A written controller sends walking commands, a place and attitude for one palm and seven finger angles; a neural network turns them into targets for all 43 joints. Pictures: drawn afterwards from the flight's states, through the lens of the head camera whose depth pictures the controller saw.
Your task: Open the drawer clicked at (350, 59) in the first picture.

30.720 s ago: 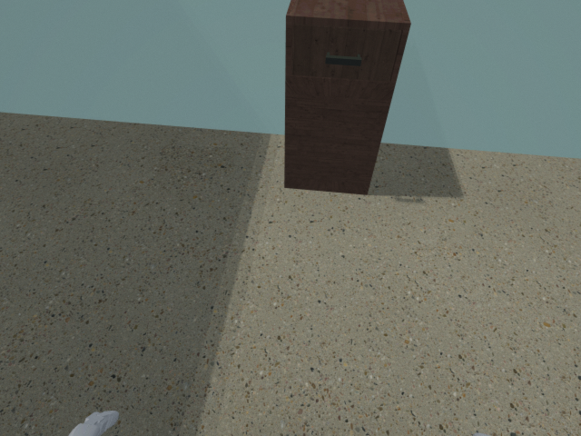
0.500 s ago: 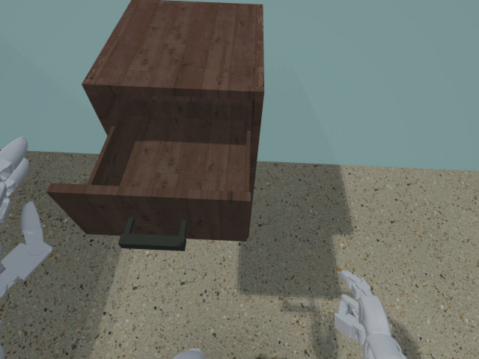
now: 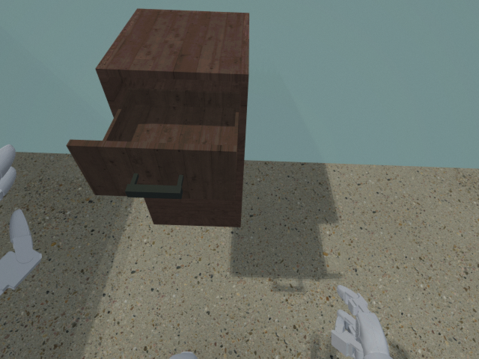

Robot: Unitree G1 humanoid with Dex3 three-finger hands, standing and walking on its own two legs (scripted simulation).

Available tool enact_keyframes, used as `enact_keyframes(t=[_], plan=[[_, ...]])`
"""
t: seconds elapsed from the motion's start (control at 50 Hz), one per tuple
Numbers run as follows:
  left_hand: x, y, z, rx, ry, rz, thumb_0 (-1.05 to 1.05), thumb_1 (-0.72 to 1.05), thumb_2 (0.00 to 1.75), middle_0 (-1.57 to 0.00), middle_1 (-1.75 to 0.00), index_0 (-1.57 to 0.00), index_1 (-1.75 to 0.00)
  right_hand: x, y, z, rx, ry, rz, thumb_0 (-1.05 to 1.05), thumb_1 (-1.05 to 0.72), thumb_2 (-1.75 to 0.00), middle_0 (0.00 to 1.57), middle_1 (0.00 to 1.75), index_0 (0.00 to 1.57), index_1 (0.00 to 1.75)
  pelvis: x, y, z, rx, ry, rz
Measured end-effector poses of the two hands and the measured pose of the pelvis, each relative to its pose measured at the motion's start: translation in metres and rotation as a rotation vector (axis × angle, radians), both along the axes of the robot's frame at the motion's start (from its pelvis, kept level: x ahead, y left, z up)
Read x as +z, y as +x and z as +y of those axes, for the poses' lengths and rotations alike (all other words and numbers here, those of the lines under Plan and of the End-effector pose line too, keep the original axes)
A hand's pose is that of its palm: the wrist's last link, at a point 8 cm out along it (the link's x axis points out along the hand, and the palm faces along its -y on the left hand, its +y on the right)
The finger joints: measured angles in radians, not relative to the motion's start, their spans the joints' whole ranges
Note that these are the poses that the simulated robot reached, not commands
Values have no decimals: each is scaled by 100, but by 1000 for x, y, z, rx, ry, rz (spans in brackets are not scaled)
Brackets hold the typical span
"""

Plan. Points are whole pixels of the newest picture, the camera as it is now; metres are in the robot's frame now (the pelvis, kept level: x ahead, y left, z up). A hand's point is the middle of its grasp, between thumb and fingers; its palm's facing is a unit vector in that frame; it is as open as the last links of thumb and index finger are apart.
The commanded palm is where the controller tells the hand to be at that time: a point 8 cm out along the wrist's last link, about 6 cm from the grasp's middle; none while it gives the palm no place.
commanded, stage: stop stepping back and stand still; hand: left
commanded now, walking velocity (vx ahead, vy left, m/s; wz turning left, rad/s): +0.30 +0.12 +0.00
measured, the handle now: (156, 184) +0.49 +0.23 -0.06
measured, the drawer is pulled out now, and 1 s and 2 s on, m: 0.28 0.28 0.28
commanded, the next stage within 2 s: let the arm hang, fingers relaxed in 1.52 s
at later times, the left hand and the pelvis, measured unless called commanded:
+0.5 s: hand (15, 319) +0.12 +0.21 +0.20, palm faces +0.36 -0.77 -0.52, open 7.5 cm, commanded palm +0.07 +0.26 +0.20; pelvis -0.05 -0.02 +0.02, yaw +2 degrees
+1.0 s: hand (43, 279) +0.16 +0.22 +0.18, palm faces +0.34 -0.80 -0.49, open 7.5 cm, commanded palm +0.10 +0.26 +0.20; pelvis -0.03 -0.02 +0.02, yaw +1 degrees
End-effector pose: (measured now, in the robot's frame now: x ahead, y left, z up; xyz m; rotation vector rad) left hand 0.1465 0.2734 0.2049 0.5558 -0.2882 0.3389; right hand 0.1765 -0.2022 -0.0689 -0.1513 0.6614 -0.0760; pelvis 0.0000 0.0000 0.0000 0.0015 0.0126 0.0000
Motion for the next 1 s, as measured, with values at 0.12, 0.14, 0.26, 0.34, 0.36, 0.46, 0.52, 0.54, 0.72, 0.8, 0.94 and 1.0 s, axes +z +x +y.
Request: enact_keyframes(t=[0.12, 0.14, 0.26, 0.34, 0.36, 0.46, 0.52, 0.54, 0.72, 0.8, 0.94, 1.0], plan=[[-2, -27, -14, -13, -57, 20, 2, 88, 90, -21, -30, -21, -30, -8, -65, -28, -46, -25, 136, 2, -90, -90, 21, 30, 21, 30, 13, -26, -10, 26, 13, -16], [-2, -31, -13, -10, -61, 27, 2, 88, 90, -21, -30, -21, -30, -6, -75, -34, -64, -37, 150, 2, -90, -90, 21, 30, 21, 30, 15, -28, -10, 23, 19, -6], [-12, -45, -4, -4, -55, 51, 2, 88, 90, -21, -30, -21, -30, 9, -107, -66, -118, -157, 139, 2, -90, -90, 20, 30, 21, 30, 15, -45, -8, 31, -5, 42], [-12, -52, -3, -13, -38, 55, 2, 88, 90, -21, -30, -21, -30, 17, -113, -69, -122, -178, 105, 2, -91, -90, 20, 30, 20, 30, 16, -57, -7, 35, 8, 18], [-9, -54, -5, -16, -26, 57, 2, 88, 90, -21, -30, -21, -30, 18, -113, -67, -124, -166, 91, 2, -91, -90, 20, 30, 20, 30, 17, -57, -7, 35, 7, 16], [11, -62, -17, -28, 34, 36, 2, 88, 90, -21, -30, -21, -30, 13, -106, -54, -96, -89, 60, 2, -91, -90, 20, 30, 20, 30, 19, -55, -15, 35, -2, 9], [13, -61, -23, -5, 71, 33, 2, 88, 90, -21, -30, -21, -30, -1, -95, -48, -60, -43, 66, 2, -90, -90, 20, 30, 20, 30, 13, -55, -24, 29, 8, 5], [11, -59, -25, 4, 78, 34, 2, 88, 90, -21, -30, -21, -30, -7, -91, -47, -49, -30, 70, 2, -90, -90, 20, 30, 21, 30, 9, -56, -27, 27, 6, 1], [-11, -51, -41, 33, -61, 116, 2, 88, 90, -21, -30, -21, -30, 2, -73, -61, -36, -27, 120, 2, -90, -90, 20, 30, 21, 30, 21, -51, -41, 25, 28, 9], [-9, -46, -46, -1, -64, 117, 2, 88, 90, -21, -30, -21, -30, 16, -63, -72, -39, -90, 99, 2, -90, -90, 20, 30, 21, 30, 24, -43, -40, 32, 30, 14], [-2, -28, -26, -12, -25, 75, 2, 88, 90, -22, -30, -21, -30, 22, -38, -71, -55, -134, 70, 2, -91, -90, 20, 30, 20, 30, 19, -31, -26, 29, 1, -2], [-2, -20, -17, 1, -11, 94, 2, 88, 90, -21, -30, -21, -30, 23, -29, -60, -55, -111, 46, 2, -91, -90, 20, 30, 20, 30, 20, -28, -22, 22, -1, 1]])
